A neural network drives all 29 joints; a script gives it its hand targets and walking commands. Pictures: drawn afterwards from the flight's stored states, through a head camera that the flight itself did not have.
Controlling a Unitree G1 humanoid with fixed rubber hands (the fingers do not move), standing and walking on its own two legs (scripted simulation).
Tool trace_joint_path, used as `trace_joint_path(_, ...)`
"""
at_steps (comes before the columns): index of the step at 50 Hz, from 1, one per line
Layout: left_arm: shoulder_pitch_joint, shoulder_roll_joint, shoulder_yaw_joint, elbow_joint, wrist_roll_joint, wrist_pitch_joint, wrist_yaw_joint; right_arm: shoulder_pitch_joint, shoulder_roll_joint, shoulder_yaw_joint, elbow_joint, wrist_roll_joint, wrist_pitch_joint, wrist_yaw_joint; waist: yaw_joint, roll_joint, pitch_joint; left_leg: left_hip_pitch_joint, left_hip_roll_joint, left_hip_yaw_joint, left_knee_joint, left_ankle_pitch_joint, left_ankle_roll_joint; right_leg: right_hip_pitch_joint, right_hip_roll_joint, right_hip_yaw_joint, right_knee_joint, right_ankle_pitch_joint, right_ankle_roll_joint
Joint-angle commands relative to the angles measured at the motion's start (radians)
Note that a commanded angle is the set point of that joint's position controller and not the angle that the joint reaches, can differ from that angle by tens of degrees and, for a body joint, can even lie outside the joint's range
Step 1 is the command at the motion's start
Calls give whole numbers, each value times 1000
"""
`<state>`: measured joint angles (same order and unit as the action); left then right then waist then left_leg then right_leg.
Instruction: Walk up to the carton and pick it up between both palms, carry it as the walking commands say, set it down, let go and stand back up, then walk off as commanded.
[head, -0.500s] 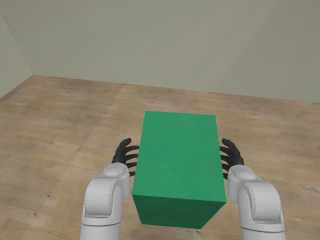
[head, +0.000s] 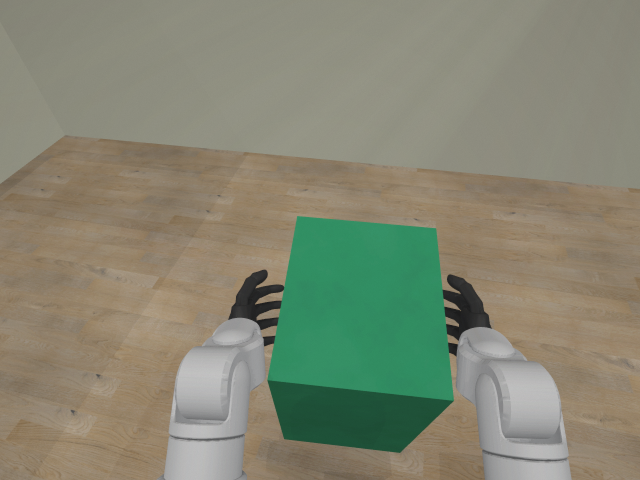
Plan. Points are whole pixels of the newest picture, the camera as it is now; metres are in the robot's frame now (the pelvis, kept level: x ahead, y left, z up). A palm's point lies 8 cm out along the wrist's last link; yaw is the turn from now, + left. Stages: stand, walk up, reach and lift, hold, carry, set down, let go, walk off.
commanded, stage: carry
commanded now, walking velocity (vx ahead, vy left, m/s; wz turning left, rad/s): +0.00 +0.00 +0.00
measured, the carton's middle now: (352, 344) +0.29 +0.00 +0.02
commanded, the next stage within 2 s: none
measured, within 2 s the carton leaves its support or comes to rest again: neither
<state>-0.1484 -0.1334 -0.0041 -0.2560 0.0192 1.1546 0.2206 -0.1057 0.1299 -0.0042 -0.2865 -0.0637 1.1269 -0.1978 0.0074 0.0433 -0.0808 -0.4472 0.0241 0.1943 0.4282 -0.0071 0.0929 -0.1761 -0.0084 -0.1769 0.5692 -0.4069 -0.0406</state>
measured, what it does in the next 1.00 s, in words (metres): shifts its weight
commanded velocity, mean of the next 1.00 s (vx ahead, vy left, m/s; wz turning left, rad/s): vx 0.00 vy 0.00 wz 0.00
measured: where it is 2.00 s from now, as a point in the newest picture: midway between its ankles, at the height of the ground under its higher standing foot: outside the picture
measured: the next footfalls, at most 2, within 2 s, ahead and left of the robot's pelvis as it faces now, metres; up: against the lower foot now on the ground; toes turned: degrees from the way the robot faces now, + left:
right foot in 1.12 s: +0.15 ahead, -0.19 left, +0.00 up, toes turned +6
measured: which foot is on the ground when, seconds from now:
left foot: down 0.00-1.00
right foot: down 0.00-1.00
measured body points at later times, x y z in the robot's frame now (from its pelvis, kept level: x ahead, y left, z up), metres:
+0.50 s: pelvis +0.06 -0.05 -0.01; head +0.05 -0.07 +0.44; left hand +0.34 +0.07 +0.06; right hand +0.34 -0.20 +0.06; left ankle +0.15 +0.07 -0.73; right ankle -0.06 -0.09 -0.72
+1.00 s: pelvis +0.11 -0.08 -0.01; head +0.13 -0.10 +0.44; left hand +0.41 +0.03 +0.06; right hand +0.40 -0.23 +0.05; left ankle +0.15 +0.07 -0.72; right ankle -0.04 -0.09 -0.69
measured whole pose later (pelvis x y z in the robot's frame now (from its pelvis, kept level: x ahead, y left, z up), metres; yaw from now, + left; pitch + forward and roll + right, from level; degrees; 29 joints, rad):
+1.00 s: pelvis +0.11 -0.08 -0.01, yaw -3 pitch +2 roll +4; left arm -0.15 -0.13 0.04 -0.28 0.05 1.05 0.20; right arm -0.19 0.14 0.00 -0.23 -0.07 1.02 -0.19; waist -0.02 -0.03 -0.01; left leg -0.37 0.07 0.21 0.60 -0.25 -0.01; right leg -0.19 -0.06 -0.21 0.87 -0.45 0.07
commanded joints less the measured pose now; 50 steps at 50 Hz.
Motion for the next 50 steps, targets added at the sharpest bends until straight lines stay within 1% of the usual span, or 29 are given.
trace_joint_path(1, -496, -880, -424, -93, -191, -107, -159, -464, 868, 435, -52, 215, -90, 149, -7, -77, -302, 347, 135, -217, -79, -122, -100, -122, -110, 132, -165, -37, -82)
trace_joint_path(2, -551, -1002, -522, -270, -268, -109, -161, -499, 973, 526, -224, 288, -88, 148, -9, -74, -304, 353, 124, -189, -32, -128, -69, -151, -125, 148, -172, -21, -77)
trace_joint_path(7, -554, -999, -562, -326, -272, -63, -155, -440, 970, 514, -217, 282, -45, 141, -13, -11, -282, 320, 123, -195, -24, -72, -34, -129, -143, 135, -127, 19, -48)
trace_joint_path(10, -407, -861, -440, -128, -196, -50, -153, -346, 849, 432, -46, 225, -35, 129, 0, -43, -323, 377, 137, -189, 63, 125, -10, -122, -145, 142, -127, 122, -48)
trace_joint_path(12, -405, -730, -345, 15, -111, -93, -163, -301, 758, 339, 162, 141, -75, 136, -5, -65, -311, 338, 121, -162, 87, 76, -25, -85, -159, 129, -124, 252, -26)
trace_joint_path(13, -528, -889, -478, -238, -214, -96, -158, -423, 907, 478, -106, 244, -77, 136, -7, -65, -320, 329, 107, -151, 106, 104, -13, -76, -167, 129, -103, 367, -27)
trace_joint_path(15, -486, -838, -406, -74, -149, -121, -177, -459, 831, 417, -7, 186, -106, 147, -7, -114, -264, 286, 103, -129, 113, 45, -13, -81, -175, 113, -113, 381, -13)
trace_joint_path(16, -581, -977, -530, -276, -240, -118, -181, -488, 959, 501, -173, 257, -103, 147, -12, -143, -283, 284, 105, -134, 122, 92, -13, -60, -177, 98, -87, 477, -7)
trace_joint_path(17, -513, -904, -419, -60, -170, -127, -185, -487, 902, 410, 0, 206, -120, 150, -8, -123, -274, 295, 99, -127, 155, 98, -8, -72, -180, 112, -85, 546, 3)
trace_joint_path(18, -574, -1035, -526, -280, -266, -127, -185, -553, 1043, 527, -213, 296, -118, 144, -12, -100, -283, 297, 87, -111, 151, 103, -8, -62, -177, 104, -57, 601, 1)
trace_joint_path(19, -592, -1038, -541, -317, -269, -123, -185, -544, 1042, 526, -232, 292, -111, 141, -12, -94, -300, 293, 78, -102, 164, 149, -6, -53, -183, 103, -34, 685, 7)
trace_joint_path(21, -472, -893, -395, -66, -160, -133, -182, -437, 930, 409, 42, 198, -112, 147, -3, -126, -296, 275, 79, -85, 211, 167, 2, -44, -185, 109, -28, 793, 24)
trace_joint_path(22, -482, -949, -468, -201, -209, -138, -181, -455, 1007, 497, -106, 261, -117, 146, -4, -120, -313, 279, 68, -73, 202, 119, -10, -9, -196, 102, -33, 867, 28)
trace_joint_path(25, -412, -794, -350, 10, -104, -177, -195, -393, 861, 362, 121, 158, -164, 154, -4, -89, -347, 239, 50, -39, 221, 172, -14, 91, -202, 101, 61, 1150, 55)
trace_joint_path(26, -372, -772, -306, 85, -78, -204, -198, -398, 815, 338, 147, 139, -187, 156, -3, -148, -368, 259, 51, -32, 211, 195, -14, 100, -198, 93, 81, 1119, 63)
trace_joint_path(27, -561, -956, -537, -266, -248, -193, -190, -469, 1049, 535, -167, 281, -171, 153, -12, -63, -374, 291, 36, -31, 192, 205, -6, 57, -185, 107, 136, 1133, 60)
trace_joint_path(28, -530, -959, -553, -346, -254, -185, -196, -396, 1030, 497, -133, 254, -164, 149, -15, -65, -392, 334, 63, -62, 212, 299, 6, 45, -164, 95, 135, 1044, 69)
trace_joint_path(29, -492, -837, -390, -57, -129, -207, -203, -383, 913, 359, 140, 151, -181, 164, -12, -62, -402, 338, 74, -66, 227, 288, 12, 36, -161, 88, 140, 980, 82)
trace_joint_path(30, -512, -976, -547, -311, -242, -209, -205, -414, 1035, 499, -127, 252, -182, 166, -13, -64, -393, 362, 78, -75, 223, 284, 18, -3, -159, 81, 119, 901, 74)
trace_joint_path(32, -455, -826, -383, -64, -131, -217, -204, -403, 917, 382, 116, 164, -193, 165, -9, -108, -374, 330, 103, -82, 227, 278, 24, 10, -155, 94, 79, 863, 82)
trace_joint_path(34, -486, -900, -443, -186, -164, -229, -204, -528, 973, 491, -99, 233, -208, 170, -5, -107, -331, 300, 107, -98, 182, 240, 18, 28, -153, 77, 21, 680, 61)
trace_joint_path(37, -488, -867, -398, -34, -124, -240, -221, -485, 935, 427, 40, 176, -226, 178, -2, -99, -281, 236, 94, -84, 193, 147, 1, 79, -184, 88, -44, 775, 70)
trace_joint_path(40, -507, -938, -502, -223, -207, -207, -218, -470, 1017, 515, -97, 241, -190, 168, 1, -109, -259, 169, 67, -44, 226, 92, -28, 126, -223, 103, -54, 1059, 89)
trace_joint_path(43, -512, -902, -511, -267, -211, -179, -194, -390, 996, 474, -43, 216, -151, 153, -3, -133, -303, 184, 18, 30, 207, 77, -46, 202, -207, 63, 100, 1435, 118)
trace_joint_path(45, -460, -882, -500, -252, -220, -142, -186, -343, 977, 490, -57, 221, -124, 133, -27, -78, -368, 342, 22, 26, 217, 232, -13, 95, -159, 15, 221, 1471, 196)
trace_joint_path(47, -490, -930, -520, -306, -256, -142, -190, -362, 1008, 511, -139, 243, -130, 134, -70, 36, -457, 593, 136, -108, 163, 450, 105, -140, -79, 65, 518, 1152, 270)
trace_joint_path(48, -469, -864, -486, -265, -235, -140, -187, -337, 963, 460, -75, 205, -129, 129, -76, 155, -473, 717, 217, -268, 176, 716, 176, -288, -46, 148, 570, 544, 218)
trace_joint_path(49, -490, -934, -531, -331, -274, -133, -182, -392, 1031, 511, -165, 244, -117, 126, -62, 302, -429, 757, 312, -365, 165, 929, 218, -467, -23, 209, 525, -282, 159)
trace_joint_path(50, -422, -908, -486, -294, -259, -128, -182, -401, 1017, 521, -163, 265, -106, 127, -63, 233, -440, 725, 333, -410, 147, 941, 218, -463, -41, 269, 494, -422, 95)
